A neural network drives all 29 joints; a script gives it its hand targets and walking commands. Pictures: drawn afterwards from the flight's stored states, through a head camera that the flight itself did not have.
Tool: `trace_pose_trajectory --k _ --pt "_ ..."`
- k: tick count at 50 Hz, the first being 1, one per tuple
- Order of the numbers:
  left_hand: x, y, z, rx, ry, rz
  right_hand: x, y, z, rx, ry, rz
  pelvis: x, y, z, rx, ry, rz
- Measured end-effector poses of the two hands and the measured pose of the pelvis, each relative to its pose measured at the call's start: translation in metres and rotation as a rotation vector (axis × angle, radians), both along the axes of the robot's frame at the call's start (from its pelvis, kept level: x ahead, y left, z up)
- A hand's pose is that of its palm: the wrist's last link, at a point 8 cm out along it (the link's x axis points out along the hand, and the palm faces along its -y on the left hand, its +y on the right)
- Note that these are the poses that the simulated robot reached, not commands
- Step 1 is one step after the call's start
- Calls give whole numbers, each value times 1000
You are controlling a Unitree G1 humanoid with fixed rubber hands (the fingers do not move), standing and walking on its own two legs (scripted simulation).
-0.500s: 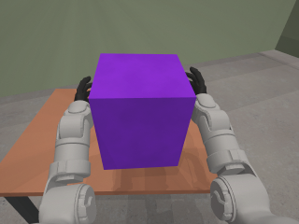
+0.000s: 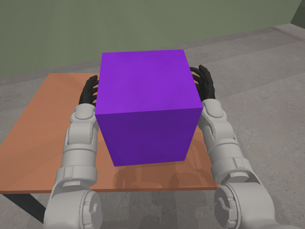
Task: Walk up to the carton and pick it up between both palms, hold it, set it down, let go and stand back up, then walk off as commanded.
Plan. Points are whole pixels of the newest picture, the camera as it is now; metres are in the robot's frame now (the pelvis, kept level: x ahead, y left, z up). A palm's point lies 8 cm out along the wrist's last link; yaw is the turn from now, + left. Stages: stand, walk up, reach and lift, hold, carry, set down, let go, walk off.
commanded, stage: set down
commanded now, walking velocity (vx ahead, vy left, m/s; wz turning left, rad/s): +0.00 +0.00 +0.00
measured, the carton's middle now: (146, 111) +0.40 +0.04 +0.11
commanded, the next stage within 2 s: none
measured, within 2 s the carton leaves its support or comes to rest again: neither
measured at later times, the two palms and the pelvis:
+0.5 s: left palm (89, 115) +0.37 +0.19 +0.13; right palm (202, 99) +0.41 -0.11 +0.15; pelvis +0.01 +0.00 +0.00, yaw +0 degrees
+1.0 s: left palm (95, 115) +0.39 +0.18 +0.11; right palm (201, 99) +0.44 -0.12 +0.13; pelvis +0.03 +0.00 +0.00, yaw +0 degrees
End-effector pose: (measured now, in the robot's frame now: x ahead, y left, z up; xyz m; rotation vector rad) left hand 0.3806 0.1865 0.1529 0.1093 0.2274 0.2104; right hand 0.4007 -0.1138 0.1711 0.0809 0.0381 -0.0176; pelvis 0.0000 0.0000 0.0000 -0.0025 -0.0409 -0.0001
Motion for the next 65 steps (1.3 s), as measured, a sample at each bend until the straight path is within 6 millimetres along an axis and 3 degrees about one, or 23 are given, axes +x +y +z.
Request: trace_pose_trajectory --k 13,22,37,65 --pt "-8 9 -18 -19 -4 60 9 13 -4 -107 -20 57 11 4 0 -5 7 0" --pt "-10 2 -22 -35 7 68 8 5 -11 -71 -5 61 10 4 0 -5 6 1" --pt "3 -8 -37 -30 38 70 21 -5 -27 -46 27 61 19 -1 1 1 32 1" --pt "12 -7 -61 -41 92 120 45 -3 -55 -43 80 110 33 -5 1 7 72 1"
